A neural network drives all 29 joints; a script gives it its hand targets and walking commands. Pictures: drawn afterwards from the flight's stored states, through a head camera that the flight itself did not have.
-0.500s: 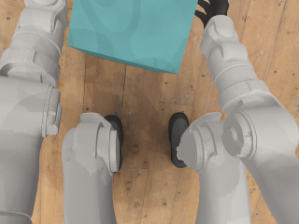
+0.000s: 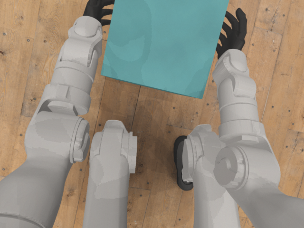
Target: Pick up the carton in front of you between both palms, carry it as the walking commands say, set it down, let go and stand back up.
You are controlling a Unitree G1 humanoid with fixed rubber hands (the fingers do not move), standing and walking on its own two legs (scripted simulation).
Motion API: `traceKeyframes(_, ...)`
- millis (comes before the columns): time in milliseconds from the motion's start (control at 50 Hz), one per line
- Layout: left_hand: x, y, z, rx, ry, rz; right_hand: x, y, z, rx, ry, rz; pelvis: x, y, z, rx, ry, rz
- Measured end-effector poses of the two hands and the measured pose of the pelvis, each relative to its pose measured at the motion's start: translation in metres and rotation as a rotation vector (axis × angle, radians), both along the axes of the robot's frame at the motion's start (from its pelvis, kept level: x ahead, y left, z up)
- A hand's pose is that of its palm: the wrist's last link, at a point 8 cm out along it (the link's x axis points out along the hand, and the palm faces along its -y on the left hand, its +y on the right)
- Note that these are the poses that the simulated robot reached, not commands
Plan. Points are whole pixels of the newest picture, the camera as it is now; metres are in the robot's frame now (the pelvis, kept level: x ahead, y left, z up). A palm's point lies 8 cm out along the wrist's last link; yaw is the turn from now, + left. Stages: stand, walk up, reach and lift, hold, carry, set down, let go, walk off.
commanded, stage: reach and lift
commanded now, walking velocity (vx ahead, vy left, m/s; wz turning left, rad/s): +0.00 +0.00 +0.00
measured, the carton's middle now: (158, 49) +0.51 +0.04 -0.20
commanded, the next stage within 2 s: none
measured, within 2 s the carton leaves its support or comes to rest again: neither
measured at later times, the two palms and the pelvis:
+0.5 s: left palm out of the picture +0.48 +0.18 +0.06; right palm out of the picture +0.48 -0.11 +0.07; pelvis +0.01 -0.02 +0.12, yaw +3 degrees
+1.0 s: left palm out of the picture +0.43 +0.17 +0.22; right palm out of the picture +0.45 -0.12 +0.23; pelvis +0.06 -0.01 +0.26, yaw +5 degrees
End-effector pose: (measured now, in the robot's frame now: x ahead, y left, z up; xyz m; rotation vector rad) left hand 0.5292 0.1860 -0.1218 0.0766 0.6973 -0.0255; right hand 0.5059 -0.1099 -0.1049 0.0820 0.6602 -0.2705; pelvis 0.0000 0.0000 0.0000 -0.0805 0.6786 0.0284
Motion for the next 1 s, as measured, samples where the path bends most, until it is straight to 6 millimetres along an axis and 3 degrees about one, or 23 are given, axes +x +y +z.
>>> traceKeyframes(140, -0.024, 0.015, 0.078, 0.004, 0.001, 0.074, -0.013, 0.014, 0.066, 0.018, -0.003, 0.041, -0.006, -0.01, 0.037, 0.016, 0.004, 0.026)
traceKeyframes(260, -0.029, 0.007, 0.129, 0.01, 0.02, 0.081, -0.02, 0.005, 0.114, 0.005, 0.015, 0.048, -0.005, -0.014, 0.071, 0.018, 0.027, 0.036)
traceKeyframes(400, -0.037, -0.003, 0.164, 0.008, 0.013, 0.095, -0.024, -0.005, 0.151, 0.002, 0.008, 0.055, 0.001, -0.017, 0.104, 0.034, 0.05, 0.019)
traceKeyframes(580, -0.056, 0.0, 0.206, -0.013, -0.006, 0.138, -0.03, -0.002, 0.199, 0.01, -0.013, 0.078, 0.016, -0.019, 0.142, 0.045, 0.031, 0.024)
traceKeyframes(1000, -0.096, -0.011, 0.344, -0.036, 0.001, 0.195, -0.059, -0.012, 0.339, -0.002, -0.004, 0.117, 0.055, -0.011, 0.26, 0.065, -0.171, 0.044)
